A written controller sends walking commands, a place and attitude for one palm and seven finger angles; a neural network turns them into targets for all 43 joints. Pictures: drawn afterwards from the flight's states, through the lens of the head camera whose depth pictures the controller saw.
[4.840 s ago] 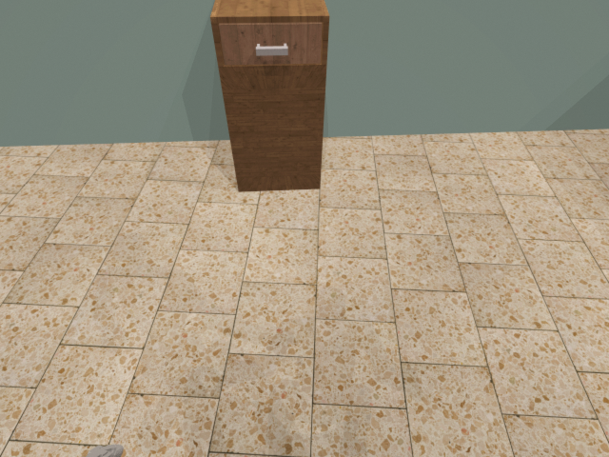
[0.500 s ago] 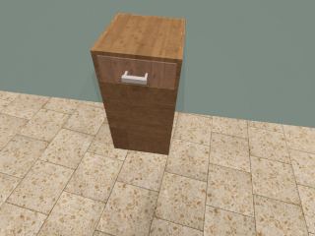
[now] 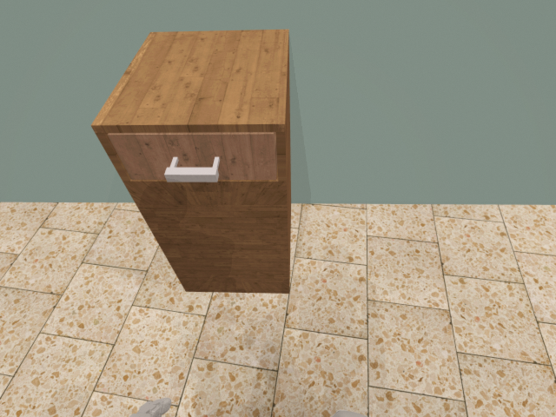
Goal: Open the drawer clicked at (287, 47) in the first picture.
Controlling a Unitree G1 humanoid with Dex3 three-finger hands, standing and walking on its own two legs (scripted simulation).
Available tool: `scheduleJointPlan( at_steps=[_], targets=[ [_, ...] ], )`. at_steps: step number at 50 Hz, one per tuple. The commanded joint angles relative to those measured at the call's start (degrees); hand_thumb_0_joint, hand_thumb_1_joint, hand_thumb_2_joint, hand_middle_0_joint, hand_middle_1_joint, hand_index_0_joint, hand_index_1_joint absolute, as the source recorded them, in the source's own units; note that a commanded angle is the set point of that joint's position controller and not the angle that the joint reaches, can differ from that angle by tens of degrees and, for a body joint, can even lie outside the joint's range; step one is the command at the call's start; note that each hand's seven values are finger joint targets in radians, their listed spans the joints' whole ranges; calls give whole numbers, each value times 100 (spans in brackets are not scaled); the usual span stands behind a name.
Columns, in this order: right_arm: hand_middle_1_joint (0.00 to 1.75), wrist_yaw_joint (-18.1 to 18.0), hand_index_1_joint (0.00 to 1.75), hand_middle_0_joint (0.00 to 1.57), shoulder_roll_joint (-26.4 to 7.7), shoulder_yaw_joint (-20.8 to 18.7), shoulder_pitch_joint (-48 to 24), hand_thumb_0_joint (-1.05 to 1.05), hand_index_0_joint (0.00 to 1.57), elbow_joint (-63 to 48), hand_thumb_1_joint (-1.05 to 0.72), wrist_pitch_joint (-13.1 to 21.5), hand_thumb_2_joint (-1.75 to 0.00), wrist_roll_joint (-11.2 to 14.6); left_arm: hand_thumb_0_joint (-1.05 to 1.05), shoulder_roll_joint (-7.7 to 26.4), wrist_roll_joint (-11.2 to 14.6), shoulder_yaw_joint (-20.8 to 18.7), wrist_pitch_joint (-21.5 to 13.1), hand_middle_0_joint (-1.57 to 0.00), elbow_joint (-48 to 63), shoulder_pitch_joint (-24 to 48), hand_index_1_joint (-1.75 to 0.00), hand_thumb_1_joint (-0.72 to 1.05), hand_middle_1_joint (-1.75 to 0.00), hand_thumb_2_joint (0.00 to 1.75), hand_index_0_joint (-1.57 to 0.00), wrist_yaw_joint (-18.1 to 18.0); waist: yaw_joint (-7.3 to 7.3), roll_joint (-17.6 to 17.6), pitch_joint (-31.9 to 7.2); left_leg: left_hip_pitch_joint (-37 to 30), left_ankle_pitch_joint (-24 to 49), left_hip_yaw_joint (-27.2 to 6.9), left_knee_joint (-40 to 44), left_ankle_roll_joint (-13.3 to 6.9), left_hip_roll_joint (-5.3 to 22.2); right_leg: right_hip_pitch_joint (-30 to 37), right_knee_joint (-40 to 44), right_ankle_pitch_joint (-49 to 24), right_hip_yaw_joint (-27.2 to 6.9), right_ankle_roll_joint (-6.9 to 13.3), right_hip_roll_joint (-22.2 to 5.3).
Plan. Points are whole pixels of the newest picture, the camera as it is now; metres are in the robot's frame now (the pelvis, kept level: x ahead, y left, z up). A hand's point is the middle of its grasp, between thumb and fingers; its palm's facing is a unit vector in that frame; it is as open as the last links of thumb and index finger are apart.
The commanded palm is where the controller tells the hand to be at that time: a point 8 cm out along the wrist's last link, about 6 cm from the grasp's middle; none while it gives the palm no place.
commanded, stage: come to a stop and stand still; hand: left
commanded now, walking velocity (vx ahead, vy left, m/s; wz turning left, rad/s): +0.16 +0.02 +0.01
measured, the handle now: (193, 168) +0.62 +0.21 -0.05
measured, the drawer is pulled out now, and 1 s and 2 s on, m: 0.00 0.00 0.00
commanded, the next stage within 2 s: look again from close up in 1.12 s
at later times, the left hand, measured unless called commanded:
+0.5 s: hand out of the picture +0.09 +0.20 -0.16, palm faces +0.04 -0.98 -0.21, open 7.3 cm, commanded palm none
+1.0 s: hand out of the picture +0.08 +0.14 -0.15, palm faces +0.06 -0.98 -0.20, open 7.2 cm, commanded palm none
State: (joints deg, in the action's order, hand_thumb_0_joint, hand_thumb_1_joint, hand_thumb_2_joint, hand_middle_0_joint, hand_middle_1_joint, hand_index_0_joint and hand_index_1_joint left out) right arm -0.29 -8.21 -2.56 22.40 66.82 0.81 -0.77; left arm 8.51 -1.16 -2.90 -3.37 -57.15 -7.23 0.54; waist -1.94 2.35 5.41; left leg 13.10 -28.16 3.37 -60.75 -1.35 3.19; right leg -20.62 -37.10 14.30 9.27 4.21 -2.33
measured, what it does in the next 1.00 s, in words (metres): steps on the spot: left foot, then right foot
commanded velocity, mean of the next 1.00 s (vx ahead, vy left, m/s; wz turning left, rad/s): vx -0.08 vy -0.01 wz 0.00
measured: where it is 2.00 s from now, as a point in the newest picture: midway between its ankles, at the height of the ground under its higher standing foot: outside the picture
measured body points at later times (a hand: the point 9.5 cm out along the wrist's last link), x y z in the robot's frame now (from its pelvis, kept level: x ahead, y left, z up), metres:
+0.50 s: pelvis +0.07 +0.01 +0.01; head +0.12 +0.01 +0.46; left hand +0.08 +0.25 -0.14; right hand +0.16 -0.21 -0.14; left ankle +0.12 +0.14 -0.72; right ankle +0.03 -0.09 -0.69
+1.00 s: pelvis +0.04 -0.04 +0.02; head +0.05 -0.05 +0.47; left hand +0.08 +0.19 -0.14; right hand +0.04 -0.27 -0.14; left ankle +0.02 +0.10 -0.72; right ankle +0.04 -0.12 -0.72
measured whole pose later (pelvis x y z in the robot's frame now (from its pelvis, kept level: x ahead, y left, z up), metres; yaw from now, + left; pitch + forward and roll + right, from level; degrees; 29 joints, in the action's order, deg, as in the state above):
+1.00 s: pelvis +0.04 -0.04 +0.02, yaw +0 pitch -2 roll +0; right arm -1.8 -8.4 -0.3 15.0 65.7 -1.0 -0.8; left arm 9.7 -0.3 -1.4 0.5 -62.7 -11.5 -1.5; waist 0.5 0.0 2.5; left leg 7.9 -15.4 1.1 -25.0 2.6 3.1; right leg -9.7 -25.3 14.3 6.3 3.7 1.7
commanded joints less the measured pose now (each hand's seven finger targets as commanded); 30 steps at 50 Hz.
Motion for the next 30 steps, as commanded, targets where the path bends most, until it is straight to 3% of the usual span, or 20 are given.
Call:
scheduleJointPlan(
  at_steps=[1, 3, 4, 8, 10, 11, 12, 13, 14, 15, 16, 17, 20, 22, 23, 26, 27, 28, 29, 30],
  targets=[
    [30, -16, 30, 20, -257, -40, -68, 0, 20, -509, -90, 87, -90, -61, 0, 675, 12, -98, -15, -20, 6, -723, -30, 90, -30, 90, -20, -185, 178, -634, -226, 1464, 893, -354, -685, 48, 433, 624, 2595, -461, -1739, 569, -1649],
    [30, -9, 30, 20, -156, -25, 138, 0, 20, -449, -90, 20, -90, -56, 0, 615, -19, -67, -42, -20, -59, -726, -30, 90, -30, 90, -20, -196, 32, -654, -380, 1097, 824, -174, 77, 155, 401, 510, 2540, -1109, -1251, 561, -1462],
    [30, -3, 30, 20, -77, -16, 132, 0, 20, -464, -90, -10, -90, -67, 0, 590, -27, -95, -41, -20, -56, -759, -30, 90, -30, 90, -20, -187, 27, -654, -400, 1013, 878, -71, 409, 195, 377, 444, 2538, -1223, -1070, 558, -1384],
    [30, -49, 30, 20, -14, 106, -214, 0, 20, -577, -90, 0, -90, -4, 0, 644, -19, -31, 51, -20, -123, -745, -30, 90, -30, 90, -20, -194, 140, -708, -564, 653, 1020, 19, 1949, 316, 156, 931, 2159, -2538, -917, 566, -1212],
    [30, -90, 30, 20, -134, 137, -284, 0, 20, -557, -90, -24, -90, 11, 0, 734, 28, -28, 135, -20, -171, -686, -30, 90, -30, 90, -20, -228, 124, -756, -618, 172, 1562, 0, 2718, 347, 95, 974, 1828, -2701, -724, 406, -1047],
    [30, -99, 30, 20, -205, 119, -282, 0, 20, -526, -90, -34, -90, 20, 0, 738, 50, -13, 176, -20, -211, -666, -30, 90, -30, 90, -20, -246, 76, -820, -579, -194, 2073, 8, 3233, 345, 107, 814, 1638, -2497, -680, 262, -974],
    [30, -105, 30, 20, -361, 100, -283, 0, 20, -529, -90, -23, -90, 29, 0, 714, 66, 3, 222, -20, -235, -717, -30, 90, -30, 90, -20, -247, 66, -610, -561, -516, 2829, -93, 3574, 315, 217, 642, 1399, -2101, -626, 70, -839],
    [30, -115, 30, 20, -585, 67, -359, 0, 20, -604, -90, 7, -90, 28, 0, 607, 62, 17, 290, -20, -214, -841, -30, 90, -30, 90, -20, -261, 155, -56, -518, -597, 3914, -454, 3726, 163, 618, 477, 1141, -1394, -602, -143, -577],
    [30, -134, 30, 20, -810, 26, -470, 0, 20, -700, -90, -17, -90, 6, 0, 530, 56, 17, 345, -20, -170, -986, -30, 90, -30, 90, -20, -292, 242, 223, -325, -313, 4369, -702, 3818, -78, 994, 515, 1074, -523, -526, -296, -340],
    [30, -164, 30, 20, -911, 20, -630, 0, 20, -740, -90, -46, -90, 1, 0, 501, 55, 27, 383, -20, -159, -1050, -30, 90, -30, 90, -20, -289, 275, 370, -187, -111, 4456, -826, 3918, -246, 1177, 558, 947, -81, -460, -377, -173],
    [30, -199, 30, 20, -965, -2, -821, 0, 20, -784, -90, -65, -90, 10, 0, 503, 72, 25, 434, -20, -195, -1112, -30, 90, -30, 90, -20, -271, 301, 876, -229, -22, 4506, -1003, 4146, -407, 1286, 648, 612, 139, -366, -443, -127],
    [30, -230, 30, 20, -1000, -34, -866, 0, 20, -842, -90, -88, -90, 15, 0, 583, 71, 13, 470, -20, -184, -1110, -30, 90, -30, 90, -20, -250, 267, 1060, -342, -66, 4652, -1128, 4294, -566, 1393, 634, 189, 608, -407, -450, -82],
    [30, -293, 30, 20, -1195, -163, -908, 0, 20, -952, -90, -138, -90, -32, 0, 627, 36, -38, 548, -20, -48, -1083, -30, 90, -30, 90, -20, -220, 172, 923, -714, -590, 5333, -1266, 4182, -999, 1743, -34, -1193, 1709, -731, -432, -23],
    [30, -292, 30, 20, -1265, -225, -987, 0, 20, -1023, -90, -179, -90, -53, 0, 559, 32, -70, 535, -20, 22, -1065, -30, 90, -30, 90, -20, -215, 129, 745, -1054, -1049, 5677, -1102, 3894, -1070, 1717, -331, -1531, 1737, -839, -463, 14],
    [30, -285, 30, 20, -1255, -239, -983, 0, 20, -1050, -90, -187, -90, -51, 0, 568, 23, -68, 523, -20, 53, -996, -30, 90, -30, 90, -20, -207, 99, 579, -1108, -1079, 5669, -1024, 3826, -1045, 1675, -349, -1539, 1709, -833, -486, 23],
    [30, -233, 30, 20, -1228, -265, -1186, 0, 20, -1116, -90, -199, -90, -58, 0, 476, 48, -73, 505, -20, 89, -1095, -30, 90, -30, 90, -20, -201, 162, 666, -1195, -766, 4970, -833, 3802, -851, 1471, 192, -575, 1273, -741, -474, 6],
    [30, -206, 30, 20, -1203, -255, -1261, 0, 20, -1120, -90, -205, -90, -47, 0, 462, 48, -63, 480, -20, 45, -1277, -30, 90, -30, 90, -20, -203, 254, 628, -1209, -565, 4454, -741, 3691, -708, 1318, 556, 95, 779, -679, -477, 19],
    [30, -176, 30, 20, -1138, -249, -1294, 0, 20, -1121, -90, -214, -90, -12, 0, 537, 22, -65, 445, -20, -24, -1445, -30, 90, -30, 90, -20, -204, 340, 376, -1155, -212, 3676, -626, 3486, -486, 1084, 1006, 898, -15, -608, -499, 47],
    [30, -145, 30, 20, -926, -225, -1227, 0, 20, -1129, -90, -215, -90, 31, 0, 725, -19, -74, 410, -20, -17, -1439, -30, 90, -30, 90, -20, -222, 320, -330, -1007, 155, 2623, -417, 3091, -174, 664, 1195, 1668, -620, -1053, -450, -264],
    [30, -94, 30, 20, -585, -163, -1219, 0, 20, -1220, -90, -228, -90, 62, 0, 1126, -48, -110, 385, -20, 50, -1181, -30, 90, -30, 90, -20, -240, 188, -1386, -726, 756, 1145, 54, 2671, 165, 45, 1073, 1966, -1025, -2075, -93, -1194]
  ],
)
